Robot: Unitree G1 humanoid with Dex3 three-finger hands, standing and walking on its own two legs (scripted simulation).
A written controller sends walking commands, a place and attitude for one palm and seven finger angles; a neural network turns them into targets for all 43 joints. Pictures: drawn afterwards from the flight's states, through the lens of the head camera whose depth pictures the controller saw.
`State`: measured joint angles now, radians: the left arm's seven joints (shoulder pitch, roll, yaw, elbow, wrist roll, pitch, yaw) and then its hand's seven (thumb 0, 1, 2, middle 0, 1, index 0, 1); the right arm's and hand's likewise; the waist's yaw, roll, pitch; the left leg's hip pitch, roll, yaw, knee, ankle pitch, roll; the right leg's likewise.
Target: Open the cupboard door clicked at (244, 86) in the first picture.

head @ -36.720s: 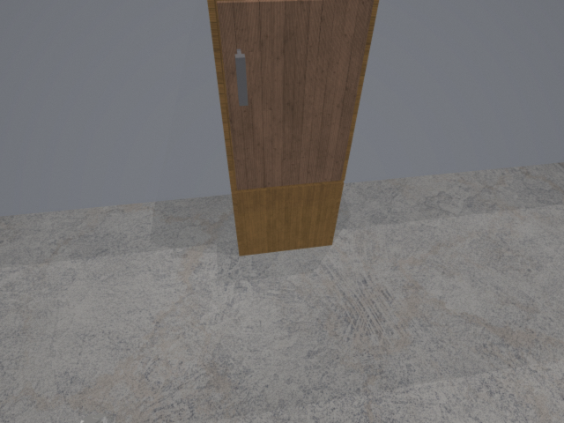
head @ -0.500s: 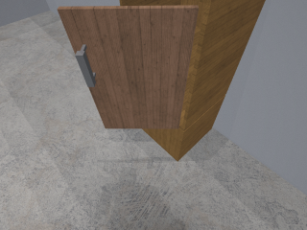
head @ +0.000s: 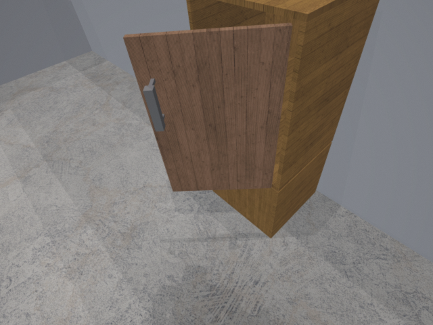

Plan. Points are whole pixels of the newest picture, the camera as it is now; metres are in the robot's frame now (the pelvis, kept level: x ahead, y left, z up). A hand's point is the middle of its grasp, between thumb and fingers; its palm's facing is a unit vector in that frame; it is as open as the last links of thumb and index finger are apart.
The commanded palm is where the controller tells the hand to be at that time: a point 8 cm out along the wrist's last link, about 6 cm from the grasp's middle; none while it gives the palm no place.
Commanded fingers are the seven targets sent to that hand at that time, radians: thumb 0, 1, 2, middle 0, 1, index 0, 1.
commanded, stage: come to a stop and stand still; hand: left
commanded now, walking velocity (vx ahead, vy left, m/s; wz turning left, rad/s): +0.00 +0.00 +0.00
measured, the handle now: (156, 105) +0.63 +0.21 +0.08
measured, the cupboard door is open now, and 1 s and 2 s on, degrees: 46 46 46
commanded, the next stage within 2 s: look again from close up in 1.22 s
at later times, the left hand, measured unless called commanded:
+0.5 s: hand out of the picture +0.00 +0.15 -0.15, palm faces +0.01 -0.98 -0.22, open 7.3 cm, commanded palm none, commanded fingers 0.00 0.90 0.90 -0.20 -0.30 -0.20 -0.30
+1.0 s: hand out of the picture +0.01 +0.11 -0.16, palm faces +0.06 -0.98 -0.20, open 7.3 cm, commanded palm none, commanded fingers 0.00 0.90 0.90 -0.20 -0.30 -0.20 -0.30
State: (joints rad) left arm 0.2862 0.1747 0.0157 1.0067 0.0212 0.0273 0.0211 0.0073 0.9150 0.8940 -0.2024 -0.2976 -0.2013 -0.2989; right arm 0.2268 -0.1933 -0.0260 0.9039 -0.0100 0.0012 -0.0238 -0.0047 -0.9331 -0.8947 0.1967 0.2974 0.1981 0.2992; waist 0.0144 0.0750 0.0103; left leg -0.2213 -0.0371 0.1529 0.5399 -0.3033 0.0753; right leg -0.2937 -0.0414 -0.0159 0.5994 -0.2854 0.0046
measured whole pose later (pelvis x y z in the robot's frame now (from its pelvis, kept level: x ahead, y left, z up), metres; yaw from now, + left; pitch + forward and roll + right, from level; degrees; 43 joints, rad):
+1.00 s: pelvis +0.03 -0.06 +0.01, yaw +2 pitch -1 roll +1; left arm 0.30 0.13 -0.01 1.13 0.01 -0.02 0.03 0.02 0.93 0.89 -0.20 -0.30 -0.20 -0.30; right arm 0.29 -0.14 0.01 1.13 -0.01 -0.02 -0.03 0.00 -0.91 -0.90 0.19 0.30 0.20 0.30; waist 0.00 0.02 0.01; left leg -0.13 0.03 0.09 0.40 -0.25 -0.01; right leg -0.19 0.03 -0.08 0.44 -0.25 -0.07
